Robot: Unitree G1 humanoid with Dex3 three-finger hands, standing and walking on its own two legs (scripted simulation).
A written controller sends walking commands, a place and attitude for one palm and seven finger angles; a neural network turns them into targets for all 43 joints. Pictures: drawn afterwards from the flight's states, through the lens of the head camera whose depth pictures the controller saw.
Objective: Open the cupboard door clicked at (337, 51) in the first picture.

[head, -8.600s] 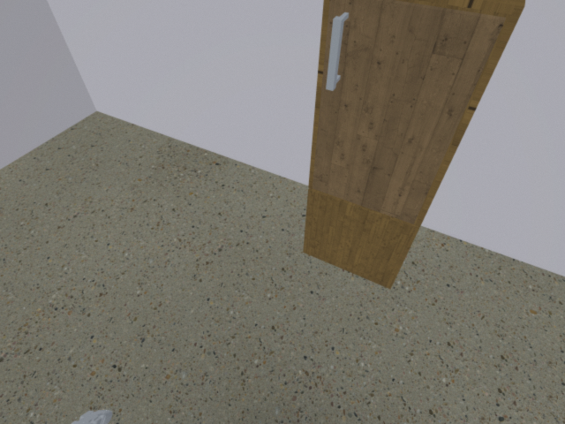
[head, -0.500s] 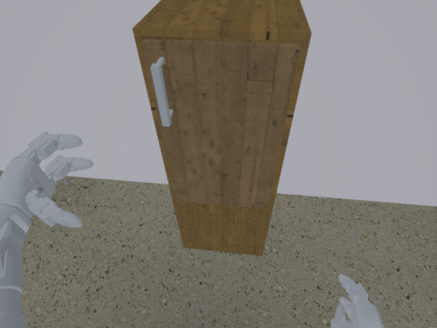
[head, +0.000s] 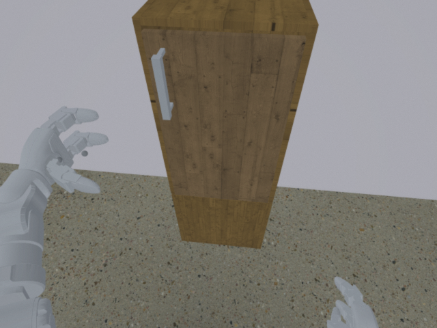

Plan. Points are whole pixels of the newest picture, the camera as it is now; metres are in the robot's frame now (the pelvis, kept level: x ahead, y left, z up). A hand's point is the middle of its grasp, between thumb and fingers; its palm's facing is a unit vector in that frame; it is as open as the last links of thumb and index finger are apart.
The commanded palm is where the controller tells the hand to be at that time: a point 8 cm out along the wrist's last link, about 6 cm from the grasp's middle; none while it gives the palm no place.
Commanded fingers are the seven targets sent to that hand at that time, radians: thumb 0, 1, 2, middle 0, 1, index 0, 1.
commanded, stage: move the hooked fingers beside the handle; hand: left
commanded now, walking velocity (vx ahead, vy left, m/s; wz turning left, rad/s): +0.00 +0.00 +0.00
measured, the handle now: (164, 85) +0.60 +0.18 +0.14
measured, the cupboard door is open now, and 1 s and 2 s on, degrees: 0 0 0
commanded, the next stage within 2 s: none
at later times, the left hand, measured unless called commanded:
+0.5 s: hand (107, 125) +0.43 +0.25 +0.16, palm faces -0.01 -1.00 +0.00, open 14.0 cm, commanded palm +0.41 +0.30 +0.16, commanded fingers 0.00 -0.50 0.30 -0.30 -1.20 -0.30 -1.20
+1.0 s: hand (125, 103) +0.51 +0.24 +0.15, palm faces -0.02 -1.00 +0.01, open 14.0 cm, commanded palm +0.50 +0.29 +0.15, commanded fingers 0.00 -0.50 0.30 -0.30 -1.20 -0.30 -1.20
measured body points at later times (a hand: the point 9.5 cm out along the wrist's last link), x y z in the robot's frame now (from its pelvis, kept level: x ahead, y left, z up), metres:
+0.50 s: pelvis +0.01 +0.01 +0.00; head +0.03 +0.00 +0.45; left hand +0.42 +0.30 +0.16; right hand +0.09 -0.26 -0.11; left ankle +0.06 +0.13 -0.73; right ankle -0.03 -0.12 -0.73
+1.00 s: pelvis +0.01 +0.01 -0.01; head +0.08 +0.01 +0.43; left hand +0.50 +0.29 +0.16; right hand +0.00 -0.28 -0.12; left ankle +0.06 +0.13 -0.73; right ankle -0.03 -0.12 -0.73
